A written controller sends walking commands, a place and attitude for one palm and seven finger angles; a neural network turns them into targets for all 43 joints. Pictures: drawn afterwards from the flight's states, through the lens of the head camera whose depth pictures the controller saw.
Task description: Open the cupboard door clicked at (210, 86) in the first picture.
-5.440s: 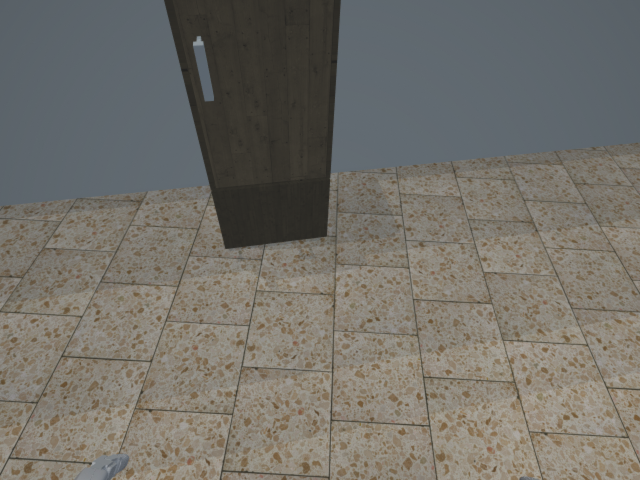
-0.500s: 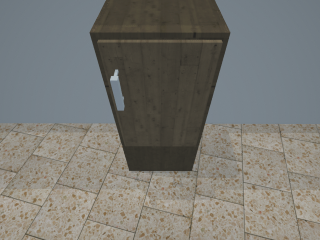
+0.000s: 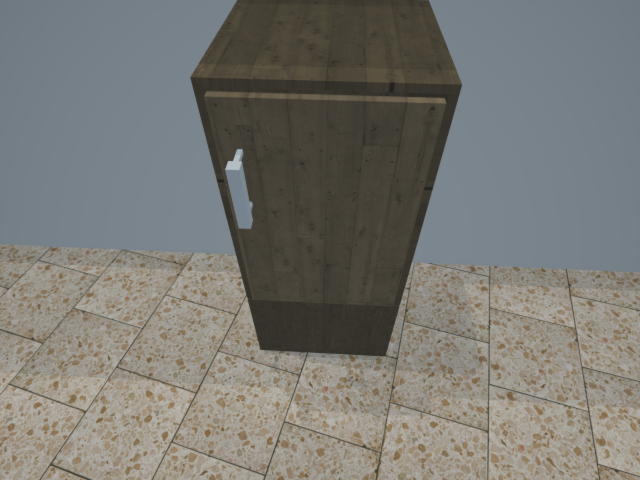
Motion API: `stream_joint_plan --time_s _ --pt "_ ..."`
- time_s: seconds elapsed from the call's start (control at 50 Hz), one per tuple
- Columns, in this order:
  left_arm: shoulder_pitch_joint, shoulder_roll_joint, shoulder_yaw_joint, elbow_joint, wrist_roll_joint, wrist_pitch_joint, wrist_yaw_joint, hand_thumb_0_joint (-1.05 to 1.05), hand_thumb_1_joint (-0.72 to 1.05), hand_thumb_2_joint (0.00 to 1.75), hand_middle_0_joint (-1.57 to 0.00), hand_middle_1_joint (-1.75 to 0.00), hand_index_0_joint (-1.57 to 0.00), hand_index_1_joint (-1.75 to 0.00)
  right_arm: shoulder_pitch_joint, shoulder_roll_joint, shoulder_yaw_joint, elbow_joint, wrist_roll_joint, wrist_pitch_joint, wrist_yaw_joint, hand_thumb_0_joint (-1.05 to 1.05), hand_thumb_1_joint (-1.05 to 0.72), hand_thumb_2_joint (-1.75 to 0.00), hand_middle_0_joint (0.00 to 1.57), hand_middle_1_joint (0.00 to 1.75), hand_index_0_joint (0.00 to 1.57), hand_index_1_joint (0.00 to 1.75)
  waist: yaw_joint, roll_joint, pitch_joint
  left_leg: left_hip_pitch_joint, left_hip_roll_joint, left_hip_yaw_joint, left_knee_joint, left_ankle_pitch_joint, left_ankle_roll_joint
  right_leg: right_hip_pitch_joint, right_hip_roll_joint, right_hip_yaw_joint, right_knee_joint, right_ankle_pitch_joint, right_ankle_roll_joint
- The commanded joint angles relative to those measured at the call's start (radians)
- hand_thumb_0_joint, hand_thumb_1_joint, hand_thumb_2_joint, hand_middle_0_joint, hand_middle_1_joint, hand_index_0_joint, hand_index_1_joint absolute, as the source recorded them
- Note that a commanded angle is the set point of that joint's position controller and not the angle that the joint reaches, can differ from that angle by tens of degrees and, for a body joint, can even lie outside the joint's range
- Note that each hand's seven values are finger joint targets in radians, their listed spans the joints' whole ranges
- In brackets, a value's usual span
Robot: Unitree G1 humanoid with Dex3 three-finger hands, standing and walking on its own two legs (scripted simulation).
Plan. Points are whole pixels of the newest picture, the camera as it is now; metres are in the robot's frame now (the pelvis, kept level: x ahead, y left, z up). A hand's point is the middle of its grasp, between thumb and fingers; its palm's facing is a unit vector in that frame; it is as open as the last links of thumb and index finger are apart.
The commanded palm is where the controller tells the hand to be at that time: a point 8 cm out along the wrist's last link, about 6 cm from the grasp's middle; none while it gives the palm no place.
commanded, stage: look again from close up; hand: left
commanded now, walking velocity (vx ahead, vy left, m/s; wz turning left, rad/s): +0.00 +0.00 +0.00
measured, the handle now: (242, 189) +0.60 +0.19 +0.00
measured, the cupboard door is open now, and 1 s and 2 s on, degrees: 0 0 0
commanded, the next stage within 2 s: shuffle to correct the standing spot in 0.50 s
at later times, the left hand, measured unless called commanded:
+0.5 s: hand out of the picture -0.01 +0.22 -0.18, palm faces +0.00 -0.98 -0.21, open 7.4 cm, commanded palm none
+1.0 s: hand out of the picture +0.01 +0.17 -0.19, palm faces +0.04 -0.98 -0.18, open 7.4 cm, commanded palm none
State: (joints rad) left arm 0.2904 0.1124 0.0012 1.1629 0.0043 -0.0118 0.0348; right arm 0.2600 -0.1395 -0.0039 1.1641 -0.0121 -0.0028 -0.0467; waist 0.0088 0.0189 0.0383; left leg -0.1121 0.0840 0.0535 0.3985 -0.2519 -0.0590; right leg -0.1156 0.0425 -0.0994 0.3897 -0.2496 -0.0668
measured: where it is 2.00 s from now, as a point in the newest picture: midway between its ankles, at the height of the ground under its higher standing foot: outside the picture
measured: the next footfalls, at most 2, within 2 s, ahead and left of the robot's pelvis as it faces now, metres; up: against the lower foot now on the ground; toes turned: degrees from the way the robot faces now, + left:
left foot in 1.14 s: +0.09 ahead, +0.09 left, +0.00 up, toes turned +1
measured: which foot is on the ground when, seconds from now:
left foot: down 0.00-0.92, up 0.94-1.00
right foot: down 0.00-1.00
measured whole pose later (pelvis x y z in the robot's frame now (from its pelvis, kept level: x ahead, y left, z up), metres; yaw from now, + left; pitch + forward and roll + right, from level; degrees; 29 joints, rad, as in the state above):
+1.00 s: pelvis +0.04 +0.01 -0.02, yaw -1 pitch +2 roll +0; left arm 0.35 0.12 0.02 1.08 0.03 -0.05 0.03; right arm 0.31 -0.15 -0.01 1.10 -0.02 -0.02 -0.03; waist 0.02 0.00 0.03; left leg -0.33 0.03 0.06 0.87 -0.53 0.02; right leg -0.21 0.02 -0.09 0.58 -0.40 -0.06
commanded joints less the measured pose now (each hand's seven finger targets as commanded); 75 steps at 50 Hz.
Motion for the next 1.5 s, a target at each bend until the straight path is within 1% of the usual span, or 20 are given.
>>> stream_joint_plan --time_s 0.0,0.06,0.14,0.28,0.58,0.7,0.84,0.9,0.94,0.98,1.08,1.1,1.14,1.2,1.32,1.36,1.38,1.4,1.42,1.48 --pt "0.169 0.178 0.032 -0.046 0.021 -0.053 0.047 0.00 0.90 0.90 -0.20 -0.30 -0.20 -0.30 0.031 -0.052 -0.017 -0.135 0.008 -0.006 0.012 0.00 -0.90 -0.90 0.20 0.30 0.20 0.30 -0.014 -0.091 -0.014 -0.221 -0.017 -0.051 0.326 -0.143 0.061 0.050 -0.308 0.259 -0.021 0.974 0.113" --pt "0.068 0.155 0.025 -0.091 0.026 -0.048 0.025 0.00 0.90 0.90 -0.20 -0.30 -0.20 -0.30 0.077 -0.018 -0.014 -0.135 0.007 -0.006 0.025 0.00 -0.90 -0.90 0.20 0.30 0.20 0.30 -0.037 -0.046 -0.060 -0.140 -0.027 -0.009 0.237 -0.132 0.055 -0.033 -0.248 0.169 -0.039 0.480 -0.053" --pt "0.034 0.101 0.017 -0.113 0.012 -0.024 0.016 0.00 0.90 0.90 -0.20 -0.30 -0.20 -0.30 0.145 -0.067 -0.015 -0.127 -0.007 -0.027 0.023 0.00 -0.90 -0.90 0.20 0.30 0.20 0.30 -0.040 -0.013 0.011 -0.088 0.026 -0.083 0.027 0.030 0.086 -0.172 -0.142 0.132 0.008 -0.037 0.006" --pt "0.072 0.102 0.011 -0.107 0.015 -0.005 -0.002 0.00 0.90 0.90 -0.20 -0.30 -0.20 -0.30 0.090 -0.101 -0.004 -0.147 -0.010 -0.032 0.016 0.00 -0.90 -0.90 0.20 0.30 0.20 0.30 0.007 0.029 0.085 -0.251 0.044 -0.157 -0.119 -0.152 0.121 -0.096 -0.106 0.106 0.056 -0.036 0.022" --pt "0.066 0.113 0.010 -0.099 0.011 -0.012 0.002 0.00 0.90 0.90 -0.20 -0.30 -0.20 -0.30 0.117 -0.087 0.002 -0.095 -0.002 -0.043 0.011 0.00 -0.90 -0.90 0.20 0.30 0.20 0.30 -0.003 -0.028 0.013 -0.133 0.026 -0.096 -0.046 0.101 0.117 -0.086 -0.140 0.131 0.053 0.094 0.027" --pt "0.069 0.091 0.018 -0.106 0.028 0.002 -0.015 0.00 0.90 0.90 -0.20 -0.30 -0.20 -0.30 0.125 -0.119 -0.019 -0.097 -0.014 -0.026 0.012 0.00 -0.90 -0.90 0.20 0.30 0.20 0.30 -0.016 0.044 0.098 -0.173 0.093 -0.192 -0.132 -0.289 0.161 -0.200 -0.084 0.062 0.142 -0.150 0.019" --pt "0.133 0.095 0.037 -0.105 0.029 -0.014 -0.029 0.00 0.90 0.90 -0.20 -0.30 -0.20 -0.30 0.121 -0.115 -0.031 -0.116 -0.013 -0.042 0.003 0.00 -0.90 -0.90 0.20 0.30 0.20 0.30 0.006 0.008 0.039 -0.175 0.084 -0.131 0.041 0.000 0.174 -0.121 -0.102 0.107 0.134 -0.014 -0.007" --pt "0.284 0.171 0.058 -0.055 0.025 -0.029 -0.014 0.00 0.90 0.90 -0.20 -0.30 -0.20 -0.30 0.046 -0.051 -0.015 -0.156 -0.010 -0.051 0.009 0.00 -0.90 -0.90 0.20 0.30 0.20 0.30 0.059 -0.276 0.002 -0.474 -0.078 0.079 0.436 -0.233 0.092 0.161 -0.325 0.401 -0.002 0.413 -0.124" --pt "0.309 0.139 0.047 -0.044 0.029 -0.042 0.006 0.00 0.90 0.90 -0.20 -0.30 -0.20 -0.30 -0.032 -0.036 -0.012 -0.182 -0.006 -0.046 0.008 0.00 -0.90 -0.90 0.20 0.30 0.20 0.30 0.068 -0.151 0.016 -0.536 -0.045 -0.010 0.610 -0.349 0.081 0.179 -0.393 0.405 0.026 0.896 -0.202" --pt "0.234 0.139 0.040 -0.068 0.033 -0.044 0.017 0.00 0.90 0.90 -0.20 -0.30 -0.20 -0.30 -0.037 -0.026 -0.008 -0.167 0.007 -0.043 0.013 0.00 -0.90 -0.90 0.20 0.30 0.20 0.30 0.041 -0.077 -0.008 -0.487 -0.040 -0.018 0.511 -0.326 0.069 0.175 -0.347 0.297 0.067 1.037 -0.166" --pt "0.111 0.172 0.042 -0.131 0.010 -0.020 0.021 0.00 0.90 0.90 -0.20 -0.30 -0.20 -0.30 0.088 -0.049 -0.020 -0.124 0.012 -0.023 0.009 0.00 -0.90 -0.90 0.20 0.30 0.20 0.30 -0.050 -0.115 -0.091 -0.041 -0.084 0.046 0.079 0.251 0.066 -0.046 -0.208 0.146 0.224 0.823 -0.030" --pt "0.115 0.158 0.042 -0.144 0.004 -0.013 0.019 0.00 0.90 0.90 -0.20 -0.30 -0.20 -0.30 0.106 -0.098 -0.032 -0.130 0.005 -0.023 0.004 0.00 -0.90 -0.90 0.20 0.30 0.20 0.30 -0.051 -0.043 -0.119 0.085 0.010 -0.027 0.114 0.593 0.113 -0.141 -0.165 0.111 0.285 0.658 0.018" --pt "0.123 0.100 0.032 -0.171 0.006 0.002 0.028 0.00 0.90 0.90 -0.20 -0.30 -0.20 -0.30 0.125 -0.160 -0.044 -0.148 0.009 -0.016 0.000 0.00 -0.90 -0.90 0.20 0.30 0.20 0.30 -0.040 0.160 -0.143 0.119 0.268 -0.239 0.071 1.102 0.300 -0.256 -0.071 0.066 0.475 -0.285 0.076" --pt "0.078 0.089 0.039 -0.170 0.011 0.028 0.022 0.00 0.90 0.90 -0.20 -0.30 -0.20 -0.30 -0.016 -0.143 -0.035 -0.183 -0.002 -0.008 -0.004 0.00 -0.90 -0.90 0.20 0.30 0.20 0.30 -0.006 0.154 -0.001 -0.075 0.237 -0.205 -0.002 0.855 0.313 -0.252 -0.097 0.097 0.529 -0.364 0.069" --pt "0.132 0.071 0.041 -0.169 0.022 0.027 0.008 0.00 0.90 0.90 -0.20 -0.30 -0.20 -0.30 -0.075 -0.169 -0.056 -0.231 -0.009 0.005 0.011 0.00 -0.90 -0.90 0.20 0.30 0.20 0.30 0.032 0.055 -0.101 -0.165 0.141 -0.125 0.054 0.431 0.224 -0.080 -0.072 0.028 0.257 -0.048 0.077" --pt "0.115 0.131 0.047 -0.190 0.030 0.009 0.011 0.00 0.90 0.90 -0.20 -0.30 -0.20 -0.30 -0.079 -0.120 -0.054 -0.241 -0.002 0.007 0.019 0.00 -0.90 -0.90 0.20 0.30 0.20 0.30 0.031 -0.106 -0.085 -0.227 0.033 -0.072 0.167 0.131 0.133 -0.063 -0.170 0.193 0.057 0.114 0.049" --pt "0.080 0.197 0.054 -0.207 0.033 0.003 0.009 0.00 0.90 0.90 -0.20 -0.30 -0.20 -0.30 -0.069 -0.080 -0.052 -0.256 0.002 0.017 0.024 0.00 -0.90 -0.90 0.20 0.30 0.20 0.30 0.009 -0.258 -0.053 -0.281 -0.064 0.001 0.244 -0.109 0.076 -0.108 -0.326 0.352 -0.016 0.185 -0.016" --pt "0.076 0.219 0.044 -0.244 0.037 -0.003 0.039 0.00 0.90 0.90 -0.20 -0.30 -0.20 -0.30 -0.121 -0.136 -0.055 -0.315 0.003 -0.003 0.031 0.00 -0.90 -0.90 0.20 0.30 0.20 0.30 0.018 -0.255 -0.090 -0.257 -0.090 -0.010 0.336 -0.169 0.033 -0.026 -0.322 0.424 0.012 0.758 -0.022" --pt "0.024 0.236 0.059 -0.286 0.030 -0.023 0.042 0.00 0.90 0.90 -0.20 -0.30 -0.20 -0.30 -0.085 -0.100 -0.053 -0.321 0.000 0.001 0.047 0.00 -0.90 -0.90 0.20 0.30 0.20 0.30 -0.006 -0.244 -0.167 -0.315 -0.059 -0.040 0.379 -0.146 0.071 0.081 -0.306 0.291 0.091 0.787 -0.049" --pt "0.032 0.222 0.056 -0.304 0.027 -0.037 0.035 0.00 0.90 0.90 -0.20 -0.30 -0.20 -0.30 -0.129 -0.085 -0.046 -0.337 0.004 0.007 0.047 0.00 -0.90 -0.90 0.20 0.30 0.20 0.30 0.014 -0.188 -0.114 -0.334 -0.067 -0.029 0.409 -0.163 0.080 0.059 -0.310 0.272 0.098 0.760 -0.091"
